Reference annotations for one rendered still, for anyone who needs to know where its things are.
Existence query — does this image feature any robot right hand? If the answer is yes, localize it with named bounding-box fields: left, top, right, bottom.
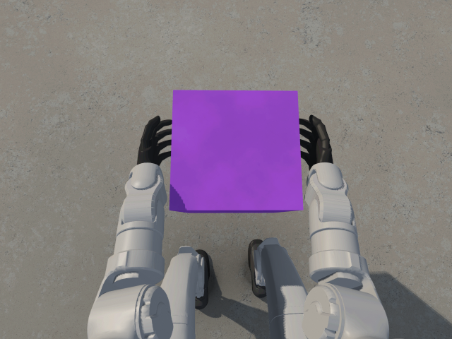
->
left=299, top=115, right=333, bottom=171

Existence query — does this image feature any right robot foot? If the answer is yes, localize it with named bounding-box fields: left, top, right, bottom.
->
left=248, top=239, right=266, bottom=298

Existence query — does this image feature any robot left upper arm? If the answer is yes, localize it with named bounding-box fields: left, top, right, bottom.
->
left=88, top=283, right=173, bottom=339

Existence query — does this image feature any robot left hand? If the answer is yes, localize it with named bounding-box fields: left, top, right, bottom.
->
left=137, top=116, right=172, bottom=166

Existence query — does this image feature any carton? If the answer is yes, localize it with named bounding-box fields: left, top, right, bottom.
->
left=169, top=90, right=303, bottom=213

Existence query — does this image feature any robot left forearm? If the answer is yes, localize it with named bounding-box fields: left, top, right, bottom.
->
left=87, top=162, right=167, bottom=334

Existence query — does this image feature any robot right forearm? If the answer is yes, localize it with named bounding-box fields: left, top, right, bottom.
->
left=304, top=162, right=389, bottom=338

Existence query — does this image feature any robot right upper arm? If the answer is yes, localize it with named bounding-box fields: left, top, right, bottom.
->
left=302, top=283, right=402, bottom=339

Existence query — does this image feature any robot right shin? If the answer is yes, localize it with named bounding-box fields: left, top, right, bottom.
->
left=256, top=237, right=287, bottom=286

